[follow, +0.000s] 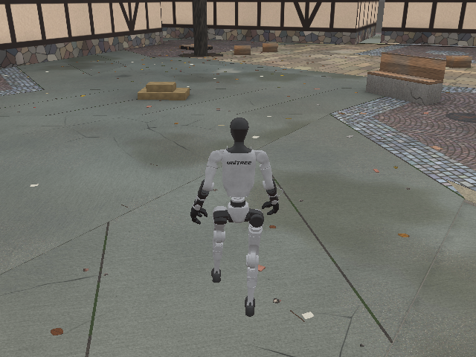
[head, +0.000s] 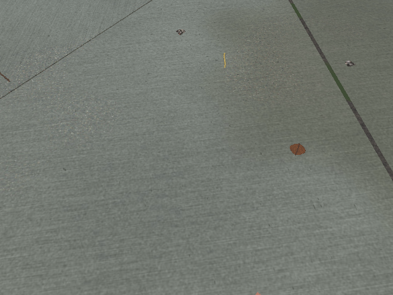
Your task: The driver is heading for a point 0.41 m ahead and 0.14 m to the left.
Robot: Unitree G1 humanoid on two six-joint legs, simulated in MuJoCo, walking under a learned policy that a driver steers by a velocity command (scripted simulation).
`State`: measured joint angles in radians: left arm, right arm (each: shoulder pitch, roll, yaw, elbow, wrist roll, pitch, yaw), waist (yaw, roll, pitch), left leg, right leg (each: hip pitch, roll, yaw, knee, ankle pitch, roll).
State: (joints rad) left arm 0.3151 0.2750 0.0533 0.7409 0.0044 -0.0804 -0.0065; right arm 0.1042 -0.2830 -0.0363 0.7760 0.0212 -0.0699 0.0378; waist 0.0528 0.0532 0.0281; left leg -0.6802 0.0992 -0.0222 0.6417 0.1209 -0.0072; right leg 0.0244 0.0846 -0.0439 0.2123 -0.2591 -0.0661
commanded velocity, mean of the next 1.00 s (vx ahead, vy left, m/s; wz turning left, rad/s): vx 0.25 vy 0.00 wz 0.22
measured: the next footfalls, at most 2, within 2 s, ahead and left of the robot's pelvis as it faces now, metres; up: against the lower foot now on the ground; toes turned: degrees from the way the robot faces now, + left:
left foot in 0.14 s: +0.27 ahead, +0.13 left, +0.00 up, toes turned +6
right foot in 0.58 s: +0.55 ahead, -0.02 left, +0.00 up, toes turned +16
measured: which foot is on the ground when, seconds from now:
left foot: up 0.00-0.12, down 0.14-0.60, up 0.62-0.82, down 0.84-1.00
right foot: down 0.00-0.16, up 0.18-0.56, down 0.58-1.00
